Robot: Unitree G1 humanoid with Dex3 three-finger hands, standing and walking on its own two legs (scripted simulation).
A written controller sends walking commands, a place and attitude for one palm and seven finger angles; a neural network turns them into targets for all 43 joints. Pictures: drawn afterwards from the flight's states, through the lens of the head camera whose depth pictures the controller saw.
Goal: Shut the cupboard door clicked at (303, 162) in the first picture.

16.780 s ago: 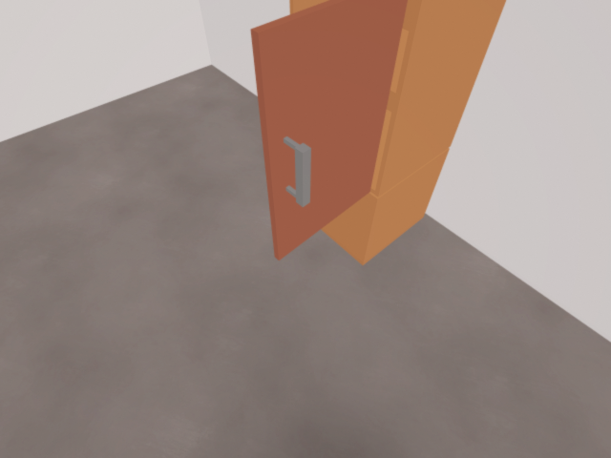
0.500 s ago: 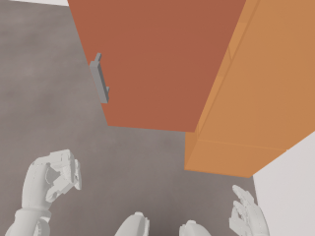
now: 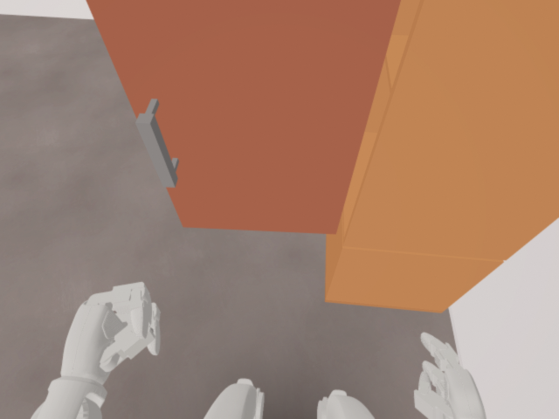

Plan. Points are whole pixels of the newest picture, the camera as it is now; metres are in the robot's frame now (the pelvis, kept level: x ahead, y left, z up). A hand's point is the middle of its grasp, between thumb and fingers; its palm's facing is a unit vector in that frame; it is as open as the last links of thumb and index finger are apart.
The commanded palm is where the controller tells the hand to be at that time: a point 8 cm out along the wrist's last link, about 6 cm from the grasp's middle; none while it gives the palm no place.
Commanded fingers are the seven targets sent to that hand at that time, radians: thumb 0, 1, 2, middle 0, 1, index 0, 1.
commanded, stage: bring the fist close to the handle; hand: left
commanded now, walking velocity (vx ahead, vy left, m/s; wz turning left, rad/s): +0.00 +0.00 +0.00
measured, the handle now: (162, 145) +0.52 +0.24 +0.06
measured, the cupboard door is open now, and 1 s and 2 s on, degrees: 93 93 87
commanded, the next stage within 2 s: push the door shut along its arc in 1.38 s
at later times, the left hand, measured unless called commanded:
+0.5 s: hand (144, 245) +0.33 +0.21 +0.07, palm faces +0.05 -1.00 -0.02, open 3.1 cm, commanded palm +0.30 +0.25 +0.05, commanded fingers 0.00 0.90 0.90 -1.30 -1.50 -1.30 -1.50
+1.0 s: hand (166, 194) +0.42 +0.21 +0.06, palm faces +0.05 -1.00 +0.00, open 3.1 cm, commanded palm +0.39 +0.26 +0.05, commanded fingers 0.00 0.90 0.90 -1.30 -1.50 -1.30 -1.50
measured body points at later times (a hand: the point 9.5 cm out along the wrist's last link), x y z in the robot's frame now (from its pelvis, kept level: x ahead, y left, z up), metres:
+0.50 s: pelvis +0.00 +0.00 +0.00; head +0.08 +0.00 +0.45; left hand +0.32 +0.26 +0.07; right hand +0.15 -0.25 -0.09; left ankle +0.02 +0.09 -0.65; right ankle +0.01 -0.09 -0.65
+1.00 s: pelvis +0.00 +0.01 +0.01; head +0.10 +0.02 +0.44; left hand +0.41 +0.26 +0.06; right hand +0.10 -0.25 -0.11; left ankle +0.02 +0.09 -0.65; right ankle +0.01 -0.09 -0.65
